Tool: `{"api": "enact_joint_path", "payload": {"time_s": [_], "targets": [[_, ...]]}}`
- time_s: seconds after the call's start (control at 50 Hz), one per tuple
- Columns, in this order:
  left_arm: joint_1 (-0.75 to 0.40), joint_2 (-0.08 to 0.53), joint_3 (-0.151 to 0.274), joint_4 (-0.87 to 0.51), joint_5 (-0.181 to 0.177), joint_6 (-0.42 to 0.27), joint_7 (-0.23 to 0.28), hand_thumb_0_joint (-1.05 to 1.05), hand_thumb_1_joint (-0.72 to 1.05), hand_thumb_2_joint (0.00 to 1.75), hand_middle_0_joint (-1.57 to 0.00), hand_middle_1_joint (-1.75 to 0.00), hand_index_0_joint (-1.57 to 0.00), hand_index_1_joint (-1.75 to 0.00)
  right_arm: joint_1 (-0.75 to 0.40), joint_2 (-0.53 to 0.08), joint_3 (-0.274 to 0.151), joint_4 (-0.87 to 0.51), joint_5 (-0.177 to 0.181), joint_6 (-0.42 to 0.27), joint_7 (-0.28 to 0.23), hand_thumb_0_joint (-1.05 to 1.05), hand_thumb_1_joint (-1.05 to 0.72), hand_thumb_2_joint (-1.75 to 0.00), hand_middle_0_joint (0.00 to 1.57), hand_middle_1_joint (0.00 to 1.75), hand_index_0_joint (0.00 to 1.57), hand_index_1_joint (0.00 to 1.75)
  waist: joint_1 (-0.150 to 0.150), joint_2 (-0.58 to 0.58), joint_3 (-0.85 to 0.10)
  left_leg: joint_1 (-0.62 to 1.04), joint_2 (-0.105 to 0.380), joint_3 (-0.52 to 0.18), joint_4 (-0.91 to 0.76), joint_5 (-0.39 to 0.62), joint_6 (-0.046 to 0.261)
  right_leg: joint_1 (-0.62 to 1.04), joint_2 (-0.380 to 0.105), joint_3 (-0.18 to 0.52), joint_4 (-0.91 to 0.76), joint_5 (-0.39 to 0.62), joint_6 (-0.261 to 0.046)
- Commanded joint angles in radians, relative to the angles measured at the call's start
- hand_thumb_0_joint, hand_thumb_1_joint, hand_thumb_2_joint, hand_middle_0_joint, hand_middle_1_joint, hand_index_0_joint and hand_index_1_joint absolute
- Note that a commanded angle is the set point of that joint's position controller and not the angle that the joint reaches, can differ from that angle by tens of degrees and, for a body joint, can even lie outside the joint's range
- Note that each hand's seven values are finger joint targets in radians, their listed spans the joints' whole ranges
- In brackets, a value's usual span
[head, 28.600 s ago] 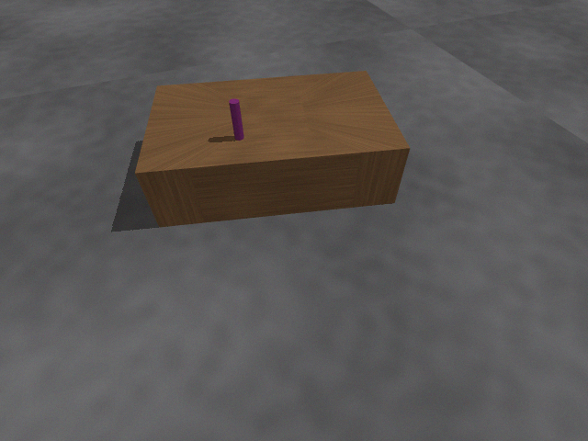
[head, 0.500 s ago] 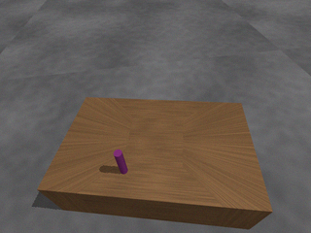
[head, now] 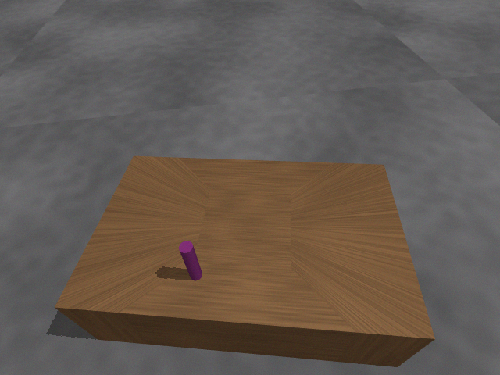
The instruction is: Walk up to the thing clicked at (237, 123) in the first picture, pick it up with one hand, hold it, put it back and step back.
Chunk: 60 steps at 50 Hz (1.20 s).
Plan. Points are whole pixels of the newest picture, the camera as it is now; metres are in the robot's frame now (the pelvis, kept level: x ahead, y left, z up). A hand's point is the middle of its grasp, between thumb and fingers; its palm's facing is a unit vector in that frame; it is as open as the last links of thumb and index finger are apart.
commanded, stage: stand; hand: left
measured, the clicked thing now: (191, 261) +0.51 +0.23 -0.36
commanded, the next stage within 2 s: step back in 0.94 s
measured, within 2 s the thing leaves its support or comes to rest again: neither
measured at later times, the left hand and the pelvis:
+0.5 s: hand out of the picture +0.08 +0.26 -0.15, palm faces -0.01 -0.94 -0.35, open 7.4 cm; pelvis +0.00 +0.00 +0.00, yaw +0 degrees
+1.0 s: hand out of the picture +0.09 +0.26 -0.15, palm faces +0.00 -0.94 -0.35, open 7.4 cm; pelvis +0.00 +0.00 +0.00, yaw -1 degrees
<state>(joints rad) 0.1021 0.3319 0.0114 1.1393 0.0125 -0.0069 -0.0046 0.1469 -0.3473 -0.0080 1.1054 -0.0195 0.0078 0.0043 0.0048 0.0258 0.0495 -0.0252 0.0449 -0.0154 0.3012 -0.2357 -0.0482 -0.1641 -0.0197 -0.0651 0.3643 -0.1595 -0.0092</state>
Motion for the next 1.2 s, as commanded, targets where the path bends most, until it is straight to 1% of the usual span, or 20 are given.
{"api": "enact_joint_path", "payload": {"time_s": [0.0,0.14,0.22,0.3,0.36,0.5,0.56,0.62,0.7,0.9,0.92,0.94,0.98,1.0,1.02,1.04,1.08,1.12,1.14,1.18], "targets": [[-0.046,0.222,0.04,-0.057,-0.004,-0.024,0.013,0.0,0.9,0.9,-0.2,-0.3,-0.2,-0.3,-0.019,-0.198,-0.035,-0.057,0.001,-0.026,-0.018,0.0,-0.9,-0.9,0.2,0.3,0.2,0.3,0.003,-0.024,-0.048,-0.094,0.085,-0.048,-0.059,0.126,0.046,0.091,-0.113,0.119,-0.057,0.137,-0.018],[-0.052,0.227,0.041,-0.058,-0.004,-0.023,0.013,0.0,0.9,0.9,-0.2,-0.3,-0.2,-0.3,-0.023,-0.198,-0.034,-0.06,0.001,-0.029,-0.019,0.0,-0.9,-0.9,0.2,0.3,0.2,0.3,-0.001,-0.023,-0.065,-0.086,0.089,-0.05,-0.059,0.148,0.047,0.097,-0.114,0.118,-0.05,0.153,-0.019],[-0.047,0.225,0.04,-0.06,-0.005,-0.024,0.013,0.0,0.9,0.9,-0.2,-0.3,-0.2,-0.3,-0.025,-0.203,-0.035,-0.058,0.003,-0.03,-0.02,0.0,-0.9,-0.9,0.2,0.3,0.2,0.3,-0.002,-0.025,-0.08,-0.066,0.092,-0.044,-0.054,0.185,0.044,0.106,-0.117,0.117,-0.039,0.221,-0.021],[-0.038,0.221,0.037,-0.056,-0.005,-0.023,0.013,0.0,0.9,0.9,-0.2,-0.3,-0.2,-0.3,-0.03,-0.203,-0.033,-0.056,0.004,-0.03,-0.02,0.0,-0.9,-0.9,0.2,0.3,0.2,0.3,0.002,-0.022,-0.073,-0.061,0.094,-0.045,-0.053,0.185,0.047,0.096,-0.115,0.116,-0.043,0.213,-0.019],[-0.048,0.225,0.039,-0.057,-0.005,-0.021,0.014,0.0,0.9,0.9,-0.2,-0.3,-0.2,-0.3,-0.025,-0.202,-0.034,-0.054,0.003,-0.029,-0.02,0.0,-0.9,-0.9,0.2,0.3,0.2,0.3,0.0,-0.024,-0.059,-0.076,0.092,-0.046,-0.064,0.152,0.043,0.091,-0.111,0.117,-0.05,0.157,-0.017],[-0.047,0.228,0.039,-0.058,-0.005,-0.022,0.012,0.0,0.9,0.9,-0.2,-0.3,-0.2,-0.3,-0.034,-0.203,-0.033,-0.054,0.001,-0.03,-0.018,0.0,-0.9,-0.9,0.2,0.3,0.2,0.3,0.0,-0.017,-0.056,-0.076,0.095,-0.046,-0.065,0.132,0.049,0.082,-0.115,0.125,-0.052,0.151,-0.019],[-0.045,0.228,0.039,-0.057,-0.006,-0.021,0.011,0.0,0.9,0.9,-0.2,-0.3,-0.2,-0.3,-0.026,-0.2,-0.033,-0.051,0.002,-0.029,-0.017,0.0,-0.9,-0.9,0.2,0.3,0.2,0.3,0.004,-0.029,-0.045,-0.093,0.089,-0.046,-0.069,0.104,0.047,0.078,-0.11,0.126,-0.064,0.099,-0.016],[-0.049,0.226,0.038,-0.061,-0.002,-0.024,0.012,0.0,0.9,0.9,-0.2,-0.3,-0.2,-0.3,-0.033,-0.205,-0.036,-0.056,0.001,-0.03,-0.017,0.0,-0.9,-0.9,0.2,0.3,0.2,0.3,-0.003,-0.03,-0.072,-0.072,0.093,-0.041,-0.054,0.143,0.051,0.086,-0.115,0.126,-0.053,0.175,-0.019],[-0.043,0.228,0.037,-0.059,-0.006,-0.026,0.013,0.0,0.9,0.9,-0.2,-0.3,-0.2,-0.3,-0.025,-0.204,-0.035,-0.053,0.003,-0.03,-0.017,0.0,-0.9,-0.9,0.2,0.3,0.2,0.3,-0.004,-0.026,-0.076,-0.062,0.094,-0.04,-0.056,0.161,0.049,0.094,-0.116,0.124,-0.045,0.209,-0.019],[-0.043,0.231,0.036,-0.061,-0.007,-0.026,0.014,0.0,0.9,0.9,-0.2,-0.3,-0.2,-0.3,-0.018,-0.199,-0.034,-0.05,0.003,-0.029,-0.017,0.0,-0.9,-0.9,0.2,0.3,0.2,0.3,-0.005,-0.037,-0.067,-0.073,0.094,-0.037,-0.055,0.154,0.048,0.096,-0.116,0.129,-0.049,0.208,-0.019],[-0.044,0.293,0.086,-0.097,-0.021,-0.015,0.018,0.0,0.9,0.9,-0.2,-0.3,-0.2,-0.3,-0.071,-0.246,-0.053,-0.069,0.007,-0.012,-0.013,0.0,-0.9,-0.9,0.2,0.3,0.2,0.3,0.017,-0.046,0.04,-0.148,0.067,-0.03,0.07,0.265,0.073,0.024,-0.115,0.156,0.01,0.394,-0.021],[-0.029,0.301,0.091,-0.106,-0.024,-0.011,0.023,0.0,0.9,0.9,-0.2,-0.3,-0.2,-0.3,-0.054,-0.227,-0.053,-0.084,0.016,-0.005,-0.014,0.0,-0.9,-0.9,0.2,0.3,0.2,0.3,0.009,-0.063,0.008,-0.151,0.051,-0.006,0.131,0.269,0.072,0.037,-0.134,0.164,0.019,0.463,-0.046],[-0.015,0.322,0.107,-0.137,-0.023,-0.004,0.026,0.0,0.9,0.9,-0.2,-0.3,-0.2,-0.3,-0.017,-0.208,-0.055,-0.102,0.025,0.006,-0.014,0.0,-0.9,-0.9,0.2,0.3,0.2,0.3,0.01,-0.119,-0.098,-0.144,-0.015,0.031,0.299,0.176,0.065,0.059,-0.216,0.237,0.004,0.515,-0.137],[-0.027,0.33,0.112,-0.158,-0.015,0.0,0.029,0.0,0.9,0.9,-0.2,-0.3,-0.2,-0.3,-0.011,-0.208,-0.063,-0.116,0.024,0.016,-0.014,0.0,-0.9,-0.9,0.2,0.3,0.2,0.3,0.009,-0.17,-0.123,-0.191,-0.057,0.037,0.403,-0.021,0.068,0.07,-0.275,0.292,-0.016,0.495,-0.195],[-0.052,0.328,0.111,-0.187,-0.003,0.003,0.03,0.0,0.9,0.9,-0.2,-0.3,-0.2,-0.3,-0.001,-0.205,-0.07,-0.129,0.02,0.027,-0.011,0.0,-0.9,-0.9,0.2,0.3,0.2,0.3,0.011,-0.208,-0.129,-0.217,-0.082,0.013,0.559,-0.291,0.078,0.025,-0.333,0.345,-0.032,0.451,-0.244],[-0.081,0.325,0.113,-0.214,0.011,0.005,0.03,0.0,0.9,0.9,-0.2,-0.3,-0.2,-0.3,0.025,-0.201,-0.075,-0.137,0.017,0.037,-0.008,0.0,-0.9,-0.9,0.2,0.3,0.2,0.3,-0.006,-0.202,-0.12,-0.213,-0.059,-0.039,0.637,-0.348,0.09,-0.045,-0.349,0.329,-0.016,0.409,-0.263],[-0.142,0.309,0.106,-0.257,0.02,0.013,0.036,0.0,0.9,0.9,-0.2,-0.3,-0.2,-0.3,0.057,-0.203,-0.082,-0.161,0.024,0.043,-0.001,0.0,-0.9,-0.9,0.2,0.3,0.2,0.3,-0.032,-0.21,-0.112,-0.214,-0.043,-0.082,0.664,-0.319,0.102,-0.11,-0.293,0.259,0.041,0.378,-0.235],[-0.139,0.293,0.101,-0.277,0.025,0.022,0.038,0.0,0.9,0.9,-0.2,-0.3,-0.2,-0.3,0.079,-0.217,-0.088,-0.168,0.021,0.04,-0.003,0.0,-0.9,-0.9,0.2,0.3,0.2,0.3,-0.026,-0.213,-0.13,-0.248,-0.047,-0.046,0.557,-0.266,0.086,-0.068,-0.257,0.237,0.087,0.351,-0.207],[-0.156,0.305,0.102,-0.294,0.023,0.027,0.039,0.0,0.9,0.9,-0.2,-0.3,-0.2,-0.3,0.12,-0.221,-0.092,-0.166,0.01,0.037,-0.004,0.0,-0.9,-0.9,0.2,0.3,0.2,0.3,-0.044,-0.222,-0.133,-0.239,-0.033,-0.038,0.445,-0.22,0.082,-0.06,-0.26,0.245,0.12,0.328,-0.185],[-0.146,0.289,0.093,-0.308,0.006,0.048,0.03,0.0,0.9,0.9,-0.2,-0.3,-0.2,-0.3,0.136,-0.211,-0.101,-0.16,-0.008,0.024,-0.006,0.0,-0.9,-0.9,0.2,0.3,0.2,0.3,-0.055,-0.149,-0.105,-0.181,-0.048,0.01,0.155,-0.005,0.07,-0.1,-0.193,0.201,0.223,0.181,-0.126]]}}
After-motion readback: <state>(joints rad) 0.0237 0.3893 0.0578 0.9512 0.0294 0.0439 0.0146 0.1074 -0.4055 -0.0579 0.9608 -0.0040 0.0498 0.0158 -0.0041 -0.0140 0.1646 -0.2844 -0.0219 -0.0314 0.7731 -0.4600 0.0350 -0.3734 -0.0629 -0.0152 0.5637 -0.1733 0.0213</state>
